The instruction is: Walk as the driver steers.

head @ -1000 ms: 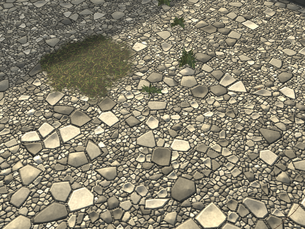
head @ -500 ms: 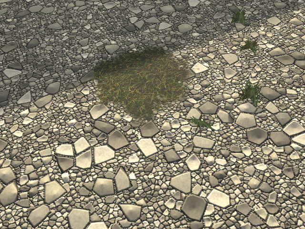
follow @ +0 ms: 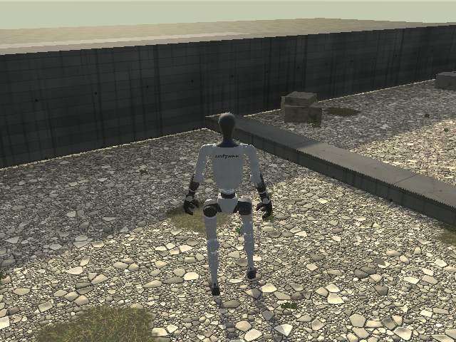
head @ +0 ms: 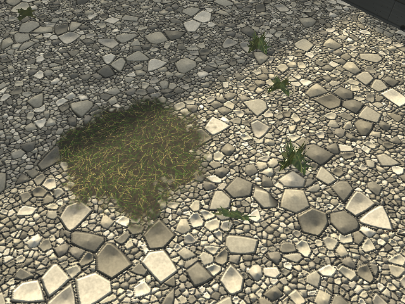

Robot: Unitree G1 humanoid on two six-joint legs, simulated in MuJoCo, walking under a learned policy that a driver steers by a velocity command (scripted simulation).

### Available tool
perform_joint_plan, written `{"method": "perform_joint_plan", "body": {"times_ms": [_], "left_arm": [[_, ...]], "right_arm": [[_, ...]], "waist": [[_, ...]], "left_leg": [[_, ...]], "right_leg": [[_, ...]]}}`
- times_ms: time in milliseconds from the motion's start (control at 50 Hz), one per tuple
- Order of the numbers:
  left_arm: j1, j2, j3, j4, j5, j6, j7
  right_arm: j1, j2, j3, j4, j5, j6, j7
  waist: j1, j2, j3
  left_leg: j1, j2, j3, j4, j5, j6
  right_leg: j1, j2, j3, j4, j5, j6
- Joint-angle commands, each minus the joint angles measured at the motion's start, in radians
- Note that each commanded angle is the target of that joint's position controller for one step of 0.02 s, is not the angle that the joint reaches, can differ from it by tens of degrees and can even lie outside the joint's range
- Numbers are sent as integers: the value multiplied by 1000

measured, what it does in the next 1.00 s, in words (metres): walks ahead, turning right: right foot, then left foot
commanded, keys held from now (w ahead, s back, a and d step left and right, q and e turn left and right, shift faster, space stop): w+e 1.00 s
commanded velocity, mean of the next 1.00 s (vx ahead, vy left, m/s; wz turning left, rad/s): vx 0.50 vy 0.00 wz -0.57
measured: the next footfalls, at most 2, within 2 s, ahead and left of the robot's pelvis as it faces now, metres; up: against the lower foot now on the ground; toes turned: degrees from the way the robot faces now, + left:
right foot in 0.28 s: +0.31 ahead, -0.16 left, +0.00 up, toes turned -14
left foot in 0.78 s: +0.66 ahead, -0.08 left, +0.00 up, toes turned -32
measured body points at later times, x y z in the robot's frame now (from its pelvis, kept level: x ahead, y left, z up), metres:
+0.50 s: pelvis +0.26 -0.09 +0.00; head +0.29 -0.12 +0.45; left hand +0.41 +0.16 -0.11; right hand +0.36 -0.40 -0.11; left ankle +0.36 +0.09 -0.66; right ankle +0.27 -0.15 -0.75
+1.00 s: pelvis +0.55 -0.14 +0.00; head +0.58 -0.15 +0.45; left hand +0.81 +0.03 -0.11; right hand +0.47 -0.42 -0.12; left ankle +0.62 -0.06 -0.75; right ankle +0.47 -0.25 -0.66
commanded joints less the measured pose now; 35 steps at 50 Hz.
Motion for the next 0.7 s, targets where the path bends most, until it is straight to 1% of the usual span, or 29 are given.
{"method": "perform_joint_plan", "body": {"times_ms": [20, 60, 100, 140, 180, 200, 220, 240, 260, 280, 300, 320, 340, 360, 380, 400, 420, 460, 500, 540, 580, 600, 620, 660, 700], "left_arm": [[8, 14, 1, -57, 9, 3, -9], [-53, 6, -7, -78, 13, -1, -24], [-127, -1, -15, -108, 16, -2, -39], [-182, 1, -19, -137, 15, -1, -51], [-213, 11, -18, -165, 14, 1, -62], [-208, 22, -13, -174, 13, 2, -67], [-186, 39, -4, -179, 12, 5, -69], [-130, 62, 9, -174, 9, 8, -68], [-10, 99, 32, -148, 5, 10, -66], [161, 167, 71, -101, 3, 14, -51], [231, 279, 99, -81, 0, 22, -29], [192, 307, 89, -125, 12, -1, -40], [191, 213, 61, -129, 19, -18, -50], [156, 170, 49, -126, 18, -31, -50], [81, 135, 39, -140, 14, -38, -48], [23, 96, 27, -156, 18, -40, -43], [1, 83, 20, -171, 27, -41, -37], [19, 106, 24, -172, 23, -45, -24], [60, 135, 31, -163, 20, -47, -9], [92, 138, 31, -157, 18, -42, 2], [113, 135, 29, -153, 16, -36, 7], [125, 136, 29, -149, 15, -34, 8], [139, 138, 30, -143, 14, -32, 8], [168, 134, 30, -131, 10, -27, 9], [180, 129, 30, -128, 10, -19, 15]], "right_arm": [[-65, -128, -28, -53, -3, -19, -18], [-57, -148, -33, -49, 1, -14, -25], [-30, -166, -38, -39, 9, -7, -31], [2, -177, -44, -26, 19, 4, -33], [20, -190, -49, -16, 30, 19, -32], [13, -201, -52, -18, 35, 25, -32], [2, -217, -57, -22, 40, 32, -33], [-11, -232, -61, -27, 45, 40, -34], [-34, -240, -61, -34, 52, 49, -33], [-34, -227, -53, -40, 50, 50, -34], [-7, -119, -23, -75, 8, 40, -33], [21, -60, 4, -120, 13, -1, -25], [-108, -146, -14, -141, 56, -34, -13], [-143, -149, -13, -152, 70, -53, -9], [-134, -145, -15, -131, 48, -59, -18], [-122, -161, -26, -119, 25, -51, -24], [-107, -165, -31, -114, 20, -37, -22], [-115, -142, -29, -121, 9, -15, -22], [-180, -121, -22, -144, 4, -4, -25], [-258, -106, -15, -168, 5, -4, -23], [-320, -92, -7, -185, 12, -10, -13], [-350, -88, -4, -195, 16, -13, -7], [-375, -90, -2, -204, 20, -16, -2], [-405, -106, -3, -221, 25, -25, 8], [-405, -127, -7, -227, 26, -36, 18]], "waist": [[36, 102, 23], [20, 93, 38], [-7, 77, 62], [-26, 72, 80], [-26, 82, 83], [-12, 92, 70], [10, 110, 41], [48, 129, -3], [121, 124, -65], [201, 88, -154], [165, -138, -198], [93, -203, -354], [150, -59, -300], [129, -37, -188], [79, 38, -125], [44, 29, -96], [21, 12, -91], [13, 17, -80], [28, 20, -51], [55, -1, -29], [81, -31, -15], [94, -40, -8], [104, -43, -3], [115, -44, 0], [109, -49, -6]], "left_leg": [[2, 284, -122, -199, 199, 134], [14, 276, -63, -206, 209, 124], [50, 289, -23, -209, 213, 121], [118, 305, 4, -186, 235, 113], [189, 322, 27, -139, 312, 100], [211, 326, 42, -95, 430, 90], [227, 326, 55, -31, 602, 79], [233, 321, 67, 70, 768, 67], [204, 297, 87, 244, 861, 46], [70, 254, 100, 491, 751, 4], [-281, 150, 95, 848, 94, -57], [-560, -36, -153, 1085, -432, -84], [-676, 16, -268, 1116, -370, -57], [-706, 61, -257, 1055, -277, -27], [-643, 108, -262, 966, -198, -22], [-567, 137, -266, 883, -148, -27], [-508, 150, -270, 849, -114, -35], [-478, 142, -252, 764, -78, -65], [-505, 123, -238, 641, 14, -93], [-505, 97, -236, 487, 138, -107], [-462, 64, -232, 344, 246, -107], [-441, 51, -227, 292, 279, -105], [-423, 41, -227, 258, 297, -102], [-416, 31, -243, 210, 293, -92], [-406, 24, -258, 167, 242, -77]], "right_leg": [[-60, -35, 45, -115, 141, 9], [-45, -25, 7, -230, 217, 8], [-49, -15, -35, -310, 242, 0], [-67, -6, -61, -370, 220, -15], [-67, 11, -89, -409, 158, -38], [-34, 32, -112, -422, 114, -54], [25, 65, -143, -422, 64, -72], [112, 105, -174, -418, 13, -94], [271, 155, -200, -457, 14, -124], [542, 190, -168, -517, 62, -163], [804, -24, 213, -567, 29, -256], [997, -202, 783, -761, -184, -429], [982, -201, 735, -837, -176, -370], [871, -168, 582, -827, -110, -332], [725, -119, 460, -818, -11, -292], [615, -80, 373, -826, 83, -270], [549, -59, 336, -847, 132, -264], [486, -40, 287, -867, 237, -270], [456, -19, 243, -878, 278, -261], [438, 12, 213, -875, 246, -233], [414, 38, 196, -869, 175, -205], [407, 38, 202, -867, 146, -196], [409, 33, 217, -861, 126, -191], [452, 12, 259, -819, 112, -189], [517, -10, 314, -756, 120, -182]]}}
